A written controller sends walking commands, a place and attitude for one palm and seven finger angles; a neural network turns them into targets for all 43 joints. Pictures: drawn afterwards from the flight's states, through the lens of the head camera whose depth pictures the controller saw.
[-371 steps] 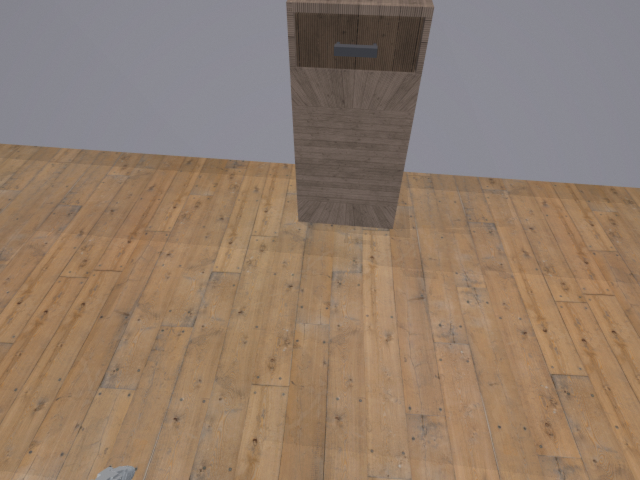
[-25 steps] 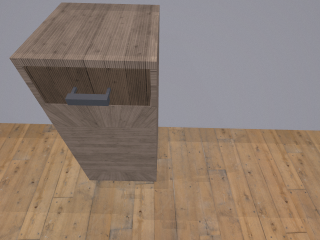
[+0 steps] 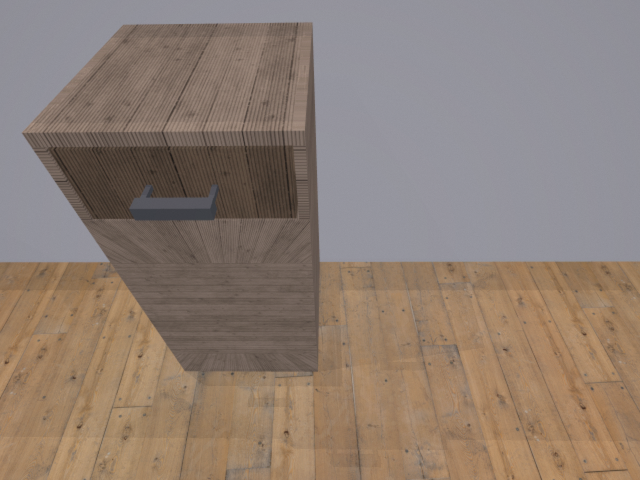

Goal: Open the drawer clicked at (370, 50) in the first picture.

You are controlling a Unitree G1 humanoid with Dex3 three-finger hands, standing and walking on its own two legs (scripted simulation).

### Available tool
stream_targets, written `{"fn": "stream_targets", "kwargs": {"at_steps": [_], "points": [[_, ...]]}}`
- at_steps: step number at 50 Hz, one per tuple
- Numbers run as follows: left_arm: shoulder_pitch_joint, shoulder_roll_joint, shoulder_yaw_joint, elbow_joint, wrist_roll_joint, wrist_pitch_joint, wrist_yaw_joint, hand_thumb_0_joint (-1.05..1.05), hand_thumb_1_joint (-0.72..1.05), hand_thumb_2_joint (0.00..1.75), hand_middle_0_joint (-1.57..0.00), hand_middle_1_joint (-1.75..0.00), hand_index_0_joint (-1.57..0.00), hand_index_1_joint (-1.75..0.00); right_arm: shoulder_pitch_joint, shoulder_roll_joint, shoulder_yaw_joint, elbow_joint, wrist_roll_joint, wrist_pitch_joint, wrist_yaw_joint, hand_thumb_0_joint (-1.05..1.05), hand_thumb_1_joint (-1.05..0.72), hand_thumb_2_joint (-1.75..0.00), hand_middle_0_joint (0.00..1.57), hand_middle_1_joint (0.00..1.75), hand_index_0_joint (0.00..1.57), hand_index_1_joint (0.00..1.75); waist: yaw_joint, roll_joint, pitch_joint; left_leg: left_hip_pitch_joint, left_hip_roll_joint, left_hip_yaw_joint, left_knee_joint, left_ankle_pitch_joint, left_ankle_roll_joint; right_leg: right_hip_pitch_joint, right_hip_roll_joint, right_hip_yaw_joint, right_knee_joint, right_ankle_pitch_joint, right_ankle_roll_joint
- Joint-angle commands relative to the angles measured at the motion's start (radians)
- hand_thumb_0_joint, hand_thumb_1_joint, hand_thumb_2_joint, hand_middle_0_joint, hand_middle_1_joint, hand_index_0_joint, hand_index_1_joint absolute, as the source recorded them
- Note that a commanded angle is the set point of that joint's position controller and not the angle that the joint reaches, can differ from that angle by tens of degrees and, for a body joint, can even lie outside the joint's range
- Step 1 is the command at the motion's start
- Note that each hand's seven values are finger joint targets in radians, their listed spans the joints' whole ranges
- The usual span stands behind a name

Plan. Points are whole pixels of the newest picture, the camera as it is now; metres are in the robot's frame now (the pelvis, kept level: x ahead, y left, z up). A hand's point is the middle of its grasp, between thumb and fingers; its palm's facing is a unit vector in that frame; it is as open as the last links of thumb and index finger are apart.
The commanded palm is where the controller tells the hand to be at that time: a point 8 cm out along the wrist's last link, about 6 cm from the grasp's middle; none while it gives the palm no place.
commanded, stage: shuffle to correct the standing spot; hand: left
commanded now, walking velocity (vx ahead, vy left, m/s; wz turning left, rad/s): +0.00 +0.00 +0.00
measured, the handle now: (177, 199) +0.53 +0.28 +0.03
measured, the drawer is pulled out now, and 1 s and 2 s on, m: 0.00 0.00 0.00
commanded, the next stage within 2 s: come to a stop and stand still in 0.34 s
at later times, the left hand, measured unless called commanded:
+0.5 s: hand out of the picture +0.01 +0.22 -0.18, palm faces +0.07 -0.97 -0.25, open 7.3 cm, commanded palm none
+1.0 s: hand out of the picture +0.02 +0.19 -0.17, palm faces +0.04 -0.98 -0.19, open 7.3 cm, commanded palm none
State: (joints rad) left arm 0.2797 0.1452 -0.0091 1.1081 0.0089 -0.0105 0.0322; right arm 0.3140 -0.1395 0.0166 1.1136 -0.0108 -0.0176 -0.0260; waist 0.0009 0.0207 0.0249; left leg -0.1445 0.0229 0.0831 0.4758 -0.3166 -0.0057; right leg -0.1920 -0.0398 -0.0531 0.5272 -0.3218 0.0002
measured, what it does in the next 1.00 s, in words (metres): stands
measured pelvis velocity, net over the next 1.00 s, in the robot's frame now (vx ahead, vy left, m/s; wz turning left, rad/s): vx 0.02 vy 0.02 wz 0.00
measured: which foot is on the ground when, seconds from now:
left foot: down 0.00-1.00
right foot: down 0.00-1.00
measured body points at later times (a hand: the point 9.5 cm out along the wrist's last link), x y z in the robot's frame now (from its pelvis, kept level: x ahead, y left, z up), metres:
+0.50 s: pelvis +0.00 +0.02 -0.01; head +0.03 +0.02 +0.44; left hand +0.00 +0.27 -0.16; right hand +0.03 -0.21 -0.17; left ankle -0.04 +0.12 -0.74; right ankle -0.03 -0.09 -0.72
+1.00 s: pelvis +0.02 +0.02 +0.00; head +0.03 +0.01 +0.45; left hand +0.02 +0.24 -0.16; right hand +0.01 -0.19 -0.16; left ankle -0.03 +0.13 -0.74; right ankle -0.02 -0.07 -0.74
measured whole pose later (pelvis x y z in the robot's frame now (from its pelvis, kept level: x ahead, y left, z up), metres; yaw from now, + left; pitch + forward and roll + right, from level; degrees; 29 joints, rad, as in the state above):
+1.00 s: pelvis +0.02 +0.02 +0.00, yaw +0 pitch -1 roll +1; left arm 0.29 0.15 0.00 1.12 0.01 -0.01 0.03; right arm 0.31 -0.13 0.02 1.15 -0.01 -0.03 -0.04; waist 0.01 0.00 0.02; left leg -0.11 0.02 0.11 0.43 -0.31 0.00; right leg -0.14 -0.01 -0.11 0.47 -0.32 -0.04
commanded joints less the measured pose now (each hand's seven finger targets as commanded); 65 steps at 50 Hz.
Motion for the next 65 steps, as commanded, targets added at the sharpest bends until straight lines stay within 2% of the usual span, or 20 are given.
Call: {"fn": "stream_targets", "kwargs": {"at_steps": [1,13,17,19,21,24,27,28,30,32,34,36,39,50,51,52,53,55,58,65], "points": [[0.067,0.096,0.019,-0.023,0.001,-0.014,0.003,0.00,0.90,0.90,-0.20,-0.30,-0.20,-0.30,0.058,-0.087,-0.018,-0.014,-0.002,-0.011,-0.007,0.00,-0.90,-0.90,0.20,0.30,0.20,0.30,0.000,-0.030,0.046,-0.043,0.080,-0.074,-0.083,0.211,0.039,-0.017,-0.064,0.074,-0.091,0.252,-0.036],[0.088,0.182,0.078,-0.049,0.012,-0.008,0.015,0.00,0.90,0.90,-0.20,-0.30,-0.20,-0.30,0.021,-0.085,-0.038,-0.069,-0.001,0.019,0.001,0.00,-0.90,-0.90,0.20,0.30,0.20,0.30,0.018,-0.166,0.042,-0.154,0.017,-0.006,0.068,0.026,0.004,0.021,-0.257,0.235,-0.128,0.400,-0.136],[0.051,0.154,0.085,-0.084,0.012,0.008,0.015,0.00,0.90,0.90,-0.20,-0.30,-0.20,-0.30,0.067,-0.116,-0.047,-0.066,-0.004,0.011,0.002,0.00,-0.90,-0.90,0.20,0.30,0.20,0.30,-0.003,-0.010,0.009,-0.025,0.074,-0.052,-0.023,0.292,0.029,-0.067,-0.149,0.097,0.019,0.309,-0.078],[0.012,0.098,0.073,-0.110,0.014,0.021,0.014,0.00,0.90,0.90,-0.20,-0.30,-0.20,-0.30,0.086,-0.162,-0.057,-0.071,-0.011,0.013,-0.003,0.00,-0.90,-0.90,0.20,0.30,0.20,0.30,-0.006,0.199,0.028,0.006,0.191,-0.182,-0.079,0.510,0.124,-0.165,-0.027,-0.037,0.162,-0.019,-0.022],[-0.008,0.084,0.066,-0.125,0.013,0.030,0.012,0.00,0.90,0.90,-0.20,-0.30,-0.20,-0.30,0.070,-0.164,-0.057,-0.092,-0.012,0.016,-0.006,0.00,-0.90,-0.90,0.20,0.30,0.20,0.30,-0.004,0.203,0.038,0.004,0.223,-0.219,-0.120,0.545,0.196,-0.238,-0.015,-0.027,0.314,-0.244,-0.020],[0.010,0.057,0.059,-0.113,0.014,0.026,0.002,0.00,0.90,0.90,-0.20,-0.30,-0.20,-0.30,0.019,-0.149,-0.051,-0.123,-0.019,0.012,-0.006,0.00,-0.90,-0.90,0.20,0.30,0.20,0.30,0.015,0.111,0.033,-0.049,0.211,-0.188,-0.105,0.530,0.203,-0.182,-0.025,-0.034,0.292,-0.183,-0.027],[0.065,0.038,0.050,-0.087,0.015,0.005,-0.005,0.00,0.90,0.90,-0.20,-0.30,-0.20,-0.30,0.003,-0.148,-0.047,-0.119,-0.015,-0.002,-0.010,0.00,-0.90,-0.90,0.20,0.30,0.20,0.30,0.041,0.030,-0.017,-0.047,0.168,-0.161,-0.043,0.469,0.157,-0.036,-0.015,-0.031,0.029,0.012,-0.017],[0.093,0.060,0.051,-0.072,0.017,-0.007,-0.004,0.00,0.90,0.90,-0.20,-0.30,-0.20,-0.30,0.007,-0.129,-0.044,-0.111,-0.009,-0.008,-0.009,0.00,-0.90,-0.90,0.20,0.30,0.20,0.30,0.046,-0.038,-0.047,-0.074,0.133,-0.131,0.011,0.400,0.120,0.049,-0.049,0.027,-0.056,0.126,-0.027],[0.125,0.139,0.052,-0.049,0.015,-0.024,0.001,0.00,0.90,0.90,-0.20,-0.30,-0.20,-0.30,0.010,-0.079,-0.032,-0.111,0.000,-0.013,-0.006,0.00,-0.90,-0.90,0.20,0.30,0.20,0.30,0.027,-0.233,-0.052,-0.198,0.017,-0.036,0.092,0.042,0.041,0.150,-0.252,0.235,-0.107,0.478,-0.113],[0.081,0.134,0.047,-0.045,0.010,-0.028,0.004,0.00,0.90,0.90,-0.20,-0.30,-0.20,-0.30,-0.006,-0.069,-0.029,-0.089,-0.004,0.001,-0.004,0.00,-0.90,-0.90,0.20,0.30,0.20,0.30,0.016,-0.338,0.008,-0.188,0.022,-0.039,0.126,-0.127,0.023,0.086,-0.244,0.201,-0.131,0.603,-0.161],[0.030,0.109,0.036,-0.056,0.012,-0.024,0.007,0.00,0.90,0.90,-0.20,-0.30,-0.20,-0.30,0.031,-0.051,-0.027,-0.051,-0.001,0.001,-0.004,0.00,-0.90,-0.90,0.20,0.30,0.20,0.30,-0.014,-0.234,0.049,-0.099,0.031,-0.045,0.013,0.014,0.021,0.002,-0.196,0.124,-0.109,0.553,-0.132],[0.020,0.091,0.031,-0.067,0.000,-0.022,0.003,0.00,0.90,0.90,-0.20,-0.30,-0.20,-0.30,0.068,-0.072,-0.019,-0.008,-0.006,-0.016,-0.007,0.00,-0.90,-0.90,0.20,0.30,0.20,0.30,-0.011,-0.049,0.016,0.014,0.081,-0.088,-0.065,0.392,0.035,-0.029,-0.097,0.043,-0.049,0.445,-0.066],[0.038,0.083,0.034,-0.049,0.001,-0.011,0.005,0.00,0.90,0.90,-0.20,-0.30,-0.20,-0.30,0.055,-0.079,-0.017,0.009,-0.004,-0.021,-0.015,0.00,-0.90,-0.90,0.20,0.30,0.20,0.30,0.007,0.068,0.026,0.005,0.110,-0.092,-0.080,0.473,0.057,0.008,-0.064,0.032,-0.070,0.284,-0.042],[0.084,0.073,0.021,-0.008,0.001,-0.011,0.004,0.00,0.90,0.90,-0.20,-0.30,-0.20,-0.30,0.067,-0.073,-0.010,0.026,-0.003,-0.017,-0.024,0.00,-0.90,-0.90,0.20,0.30,0.20,0.30,0.006,-0.005,0.039,0.014,0.106,-0.075,-0.114,0.336,0.046,0.029,-0.075,0.047,-0.127,0.319,-0.050],[0.158,0.109,0.022,0.029,0.011,-0.034,0.047,0.00,0.90,0.90,-0.20,-0.30,-0.20,-0.30,-0.055,-0.124,-0.025,-0.055,0.011,-0.016,-0.006,0.00,-0.90,-0.90,0.20,0.30,0.20,0.30,0.045,-0.052,0.117,-0.135,0.103,-0.029,0.121,0.328,0.009,-0.018,-0.140,0.126,-0.141,0.734,-0.002],[0.132,0.141,0.025,-0.015,0.007,-0.045,0.040,0.00,0.90,0.90,-0.20,-0.30,-0.20,-0.30,-0.006,-0.056,-0.020,-0.082,0.004,-0.002,0.001,0.00,-0.90,-0.90,0.20,0.30,0.20,0.30,-0.011,-0.084,0.058,-0.146,0.058,-0.049,0.119,-0.007,0.017,0.029,-0.193,0.162,-0.154,0.705,-0.048],[0.095,0.123,0.017,-0.027,0.005,-0.049,0.030,0.00,0.90,0.90,-0.20,-0.30,-0.20,-0.30,0.021,-0.042,-0.020,-0.072,0.003,0.000,0.001,0.00,-0.90,-0.90,0.20,0.30,0.20,0.30,-0.027,-0.060,0.054,-0.129,0.053,-0.051,0.087,-0.047,0.018,0.018,-0.188,0.146,-0.154,0.633,-0.079],[0.068,0.114,0.017,-0.041,0.001,-0.051,0.023,0.00,0.90,0.90,-0.20,-0.30,-0.20,-0.30,0.092,-0.053,-0.019,-0.055,-0.002,-0.002,0.007,0.00,-0.90,-0.90,0.20,0.30,0.20,0.30,-0.041,-0.035,-0.061,-0.054,0.057,-0.061,0.018,0.084,0.026,0.036,-0.127,0.093,-0.109,0.399,-0.084],[0.079,0.084,0.013,-0.042,-0.003,-0.045,0.019,0.00,0.90,0.90,-0.20,-0.30,-0.20,-0.30,0.082,-0.080,-0.019,-0.047,-0.004,-0.018,-0.002,0.00,-0.90,-0.90,0.20,0.30,0.20,0.30,-0.022,0.028,-0.093,-0.025,0.093,-0.089,0.003,0.330,0.042,0.069,-0.084,0.059,-0.045,0.420,-0.066],[0.082,0.068,0.009,-0.033,0.001,-0.018,0.010,0.00,0.90,0.90,-0.20,-0.30,-0.20,-0.30,0.061,-0.081,-0.010,-0.040,-0.004,-0.011,-0.006,0.00,-0.90,-0.90,0.20,0.30,0.20,0.30,-0.003,-0.022,0.096,-0.112,0.087,-0.106,-0.087,0.157,0.058,-0.014,-0.057,0.056,-0.095,0.154,-0.050]]}}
